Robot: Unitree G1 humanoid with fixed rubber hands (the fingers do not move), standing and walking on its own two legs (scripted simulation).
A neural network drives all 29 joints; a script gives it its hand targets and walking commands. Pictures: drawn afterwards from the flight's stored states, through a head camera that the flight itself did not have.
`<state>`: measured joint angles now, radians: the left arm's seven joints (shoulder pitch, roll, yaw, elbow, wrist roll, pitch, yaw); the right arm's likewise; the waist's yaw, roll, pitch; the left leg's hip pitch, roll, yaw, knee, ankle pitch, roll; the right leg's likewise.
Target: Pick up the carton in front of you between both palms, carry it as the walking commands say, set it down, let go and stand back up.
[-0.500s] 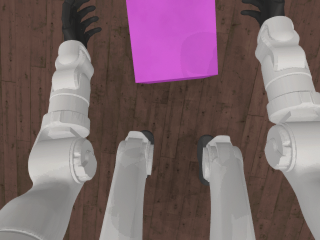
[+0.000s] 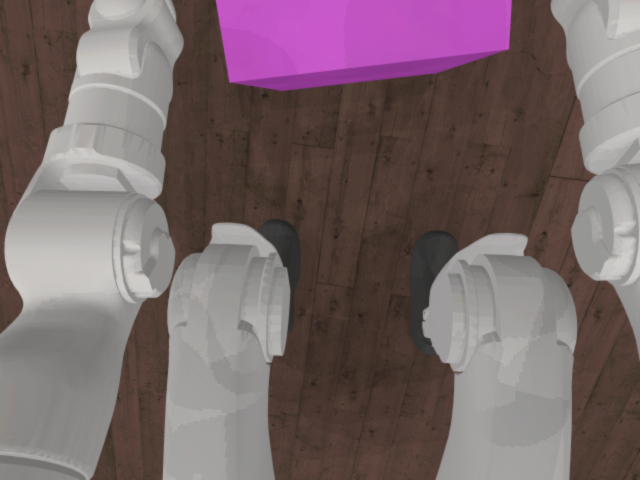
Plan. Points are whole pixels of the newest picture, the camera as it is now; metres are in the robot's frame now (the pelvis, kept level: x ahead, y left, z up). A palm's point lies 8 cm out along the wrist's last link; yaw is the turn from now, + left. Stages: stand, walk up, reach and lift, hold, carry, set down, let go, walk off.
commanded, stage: reach and lift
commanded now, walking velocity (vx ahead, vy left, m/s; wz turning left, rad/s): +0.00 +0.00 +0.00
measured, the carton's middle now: out of the picture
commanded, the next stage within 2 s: none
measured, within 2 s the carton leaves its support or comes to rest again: leaves its support in 0.80 s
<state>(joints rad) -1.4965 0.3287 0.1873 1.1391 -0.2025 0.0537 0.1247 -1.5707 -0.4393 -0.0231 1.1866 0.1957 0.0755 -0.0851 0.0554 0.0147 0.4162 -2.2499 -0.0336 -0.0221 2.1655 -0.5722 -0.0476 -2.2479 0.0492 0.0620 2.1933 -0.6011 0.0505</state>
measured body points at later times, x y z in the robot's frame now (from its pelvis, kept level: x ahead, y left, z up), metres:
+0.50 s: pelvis -0.01 +0.00 +0.00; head +0.38 -0.01 +0.23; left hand +0.56 +0.17 -0.18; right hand +0.58 -0.14 -0.19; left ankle +0.11 +0.13 -0.34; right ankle +0.10 -0.13 -0.34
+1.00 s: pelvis +0.00 +0.00 +0.02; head +0.33 -0.01 +0.33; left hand +0.54 +0.17 -0.09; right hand +0.56 -0.13 -0.09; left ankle +0.11 +0.13 -0.34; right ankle +0.10 -0.13 -0.34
